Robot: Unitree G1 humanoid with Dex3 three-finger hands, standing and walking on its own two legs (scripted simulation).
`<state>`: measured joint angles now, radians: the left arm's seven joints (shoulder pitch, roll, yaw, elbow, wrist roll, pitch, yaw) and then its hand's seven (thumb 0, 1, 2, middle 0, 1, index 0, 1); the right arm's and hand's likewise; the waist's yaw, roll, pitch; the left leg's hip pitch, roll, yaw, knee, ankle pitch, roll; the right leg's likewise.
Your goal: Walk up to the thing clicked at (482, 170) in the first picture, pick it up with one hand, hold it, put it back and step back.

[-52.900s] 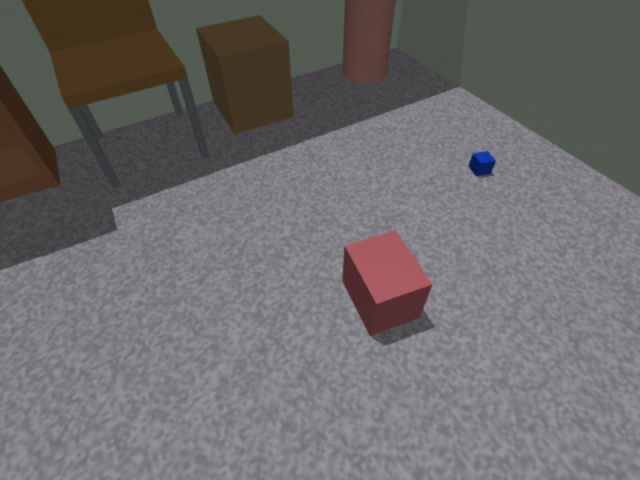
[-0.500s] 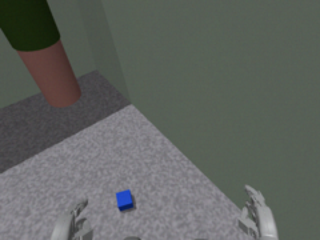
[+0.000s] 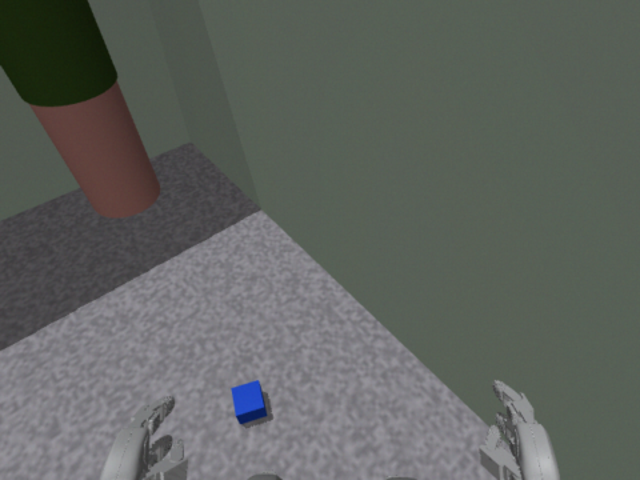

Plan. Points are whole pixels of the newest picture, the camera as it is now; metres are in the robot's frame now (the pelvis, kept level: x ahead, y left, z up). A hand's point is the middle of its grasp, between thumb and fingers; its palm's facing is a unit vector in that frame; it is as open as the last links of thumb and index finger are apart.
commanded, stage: home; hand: left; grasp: from above
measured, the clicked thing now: (249, 402) +0.44 +0.21 -0.67
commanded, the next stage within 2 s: stand in 1.12 s
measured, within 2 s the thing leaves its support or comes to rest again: neither
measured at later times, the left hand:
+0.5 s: hand (181, 463) +0.17 +0.18 -0.05, palm faces +0.05 -0.98 -0.20, open 7.4 cm
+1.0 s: hand (178, 460) +0.17 +0.18 -0.05, palm faces +0.04 -0.98 -0.21, open 7.4 cm
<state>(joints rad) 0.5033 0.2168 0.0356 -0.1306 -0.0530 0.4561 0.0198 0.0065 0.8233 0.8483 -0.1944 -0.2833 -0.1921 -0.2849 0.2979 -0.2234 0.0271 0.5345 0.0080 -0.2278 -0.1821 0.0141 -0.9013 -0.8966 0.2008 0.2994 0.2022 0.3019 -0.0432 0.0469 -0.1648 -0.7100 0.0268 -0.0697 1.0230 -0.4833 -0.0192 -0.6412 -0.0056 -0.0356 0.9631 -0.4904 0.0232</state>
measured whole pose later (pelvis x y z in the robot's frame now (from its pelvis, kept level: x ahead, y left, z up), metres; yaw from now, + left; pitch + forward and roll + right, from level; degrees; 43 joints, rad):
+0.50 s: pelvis +0.00 +0.00 +0.00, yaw +0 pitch +10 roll -3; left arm 0.50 0.22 0.03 -0.14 -0.05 0.46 0.02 0.01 0.90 0.89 -0.20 -0.30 -0.20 -0.30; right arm 0.29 -0.22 0.03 0.53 0.01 -0.23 -0.18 0.01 -0.90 -0.90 0.20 0.30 0.20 0.30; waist -0.04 0.05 -0.16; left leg -0.71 0.03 -0.07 1.03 -0.49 -0.02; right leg -0.64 -0.01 -0.04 0.96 -0.50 0.02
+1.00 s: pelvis +0.01 +0.00 +0.00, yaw +0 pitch +10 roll -3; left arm 0.51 0.22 0.03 -0.14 -0.05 0.46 0.02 0.01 0.90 0.90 -0.20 -0.30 -0.20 -0.30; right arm 0.29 -0.22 0.02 0.52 0.01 -0.22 -0.18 0.01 -0.90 -0.90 0.20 0.30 0.20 0.30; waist -0.04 0.05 -0.17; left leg -0.71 0.03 -0.07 1.03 -0.50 -0.01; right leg -0.64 -0.01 -0.03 0.96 -0.50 0.03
